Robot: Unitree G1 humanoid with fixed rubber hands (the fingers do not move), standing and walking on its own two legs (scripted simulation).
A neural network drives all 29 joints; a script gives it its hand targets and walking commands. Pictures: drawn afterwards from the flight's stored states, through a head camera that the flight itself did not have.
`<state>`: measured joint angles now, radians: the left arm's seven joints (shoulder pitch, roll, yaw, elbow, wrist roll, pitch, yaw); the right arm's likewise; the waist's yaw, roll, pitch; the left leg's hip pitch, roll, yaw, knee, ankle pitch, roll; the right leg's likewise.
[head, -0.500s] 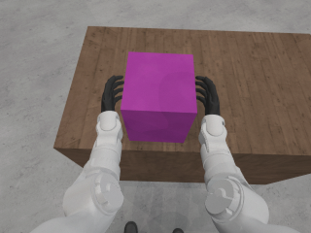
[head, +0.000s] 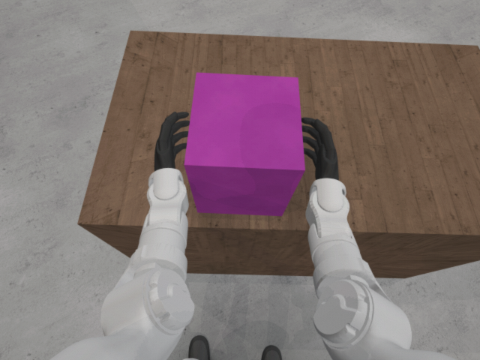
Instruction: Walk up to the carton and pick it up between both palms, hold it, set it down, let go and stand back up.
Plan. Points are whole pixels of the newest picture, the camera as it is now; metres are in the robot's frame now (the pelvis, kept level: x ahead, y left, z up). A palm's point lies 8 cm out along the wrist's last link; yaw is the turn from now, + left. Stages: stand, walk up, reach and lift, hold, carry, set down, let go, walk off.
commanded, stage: set down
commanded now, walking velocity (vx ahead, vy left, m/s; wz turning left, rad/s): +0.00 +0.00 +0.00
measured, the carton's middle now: (243, 151) +0.48 +0.03 -0.03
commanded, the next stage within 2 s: none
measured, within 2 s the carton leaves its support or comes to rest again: neither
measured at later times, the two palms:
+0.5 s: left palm (167, 166) +0.42 +0.16 -0.01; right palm (322, 178) +0.41 -0.11 -0.01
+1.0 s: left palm (149, 164) +0.42 +0.19 +0.00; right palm (355, 167) +0.43 -0.16 +0.01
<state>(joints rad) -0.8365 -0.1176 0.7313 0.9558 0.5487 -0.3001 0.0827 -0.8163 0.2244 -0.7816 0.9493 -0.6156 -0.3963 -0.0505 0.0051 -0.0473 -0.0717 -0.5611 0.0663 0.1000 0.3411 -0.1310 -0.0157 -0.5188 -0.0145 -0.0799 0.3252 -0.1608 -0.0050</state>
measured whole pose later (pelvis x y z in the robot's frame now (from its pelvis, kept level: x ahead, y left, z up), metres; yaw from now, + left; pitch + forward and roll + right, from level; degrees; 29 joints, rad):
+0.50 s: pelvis +0.00 +0.00 +0.00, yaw -1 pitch +23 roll -1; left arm -0.85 -0.05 0.66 1.07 0.51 -0.32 0.11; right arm -0.82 0.15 -0.70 1.07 -0.54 -0.36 -0.05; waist 0.01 -0.05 -0.11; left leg -0.64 0.08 0.11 0.38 -0.14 -0.02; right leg -0.59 -0.01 -0.08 0.36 -0.16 -0.01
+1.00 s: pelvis -0.03 +0.01 -0.03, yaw -3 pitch +30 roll -2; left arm -1.02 0.18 0.13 1.47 -0.13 -0.39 0.11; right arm -1.01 -0.20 -0.09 1.37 0.13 -0.34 -0.08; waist 0.06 0.03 -0.29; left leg -0.95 0.09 0.07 0.64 -0.21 0.00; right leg -0.90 0.00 -0.05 0.58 -0.21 0.01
